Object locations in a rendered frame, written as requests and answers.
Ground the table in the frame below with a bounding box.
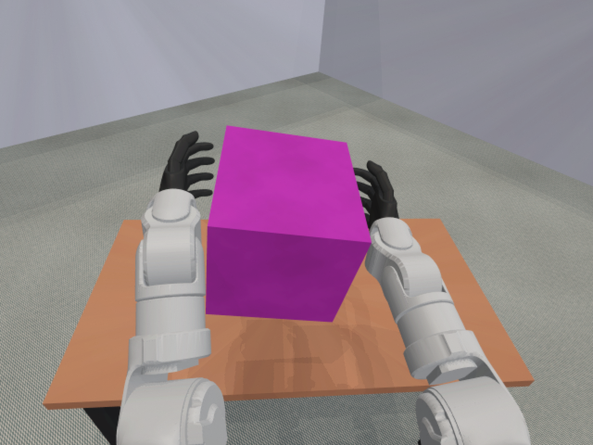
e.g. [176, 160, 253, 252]
[43, 219, 535, 445]

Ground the left robot upper arm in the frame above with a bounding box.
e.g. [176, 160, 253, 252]
[118, 377, 227, 445]

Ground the carton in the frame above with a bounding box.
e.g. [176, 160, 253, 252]
[206, 125, 372, 322]

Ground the robot left hand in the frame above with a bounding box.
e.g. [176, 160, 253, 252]
[159, 131, 215, 199]

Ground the right robot upper arm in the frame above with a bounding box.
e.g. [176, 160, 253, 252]
[415, 376, 531, 445]

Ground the robot right forearm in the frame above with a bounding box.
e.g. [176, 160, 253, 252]
[365, 217, 531, 444]

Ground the robot left forearm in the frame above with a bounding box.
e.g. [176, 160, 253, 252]
[117, 189, 211, 445]

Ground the robot right hand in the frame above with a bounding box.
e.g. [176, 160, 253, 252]
[353, 160, 399, 232]

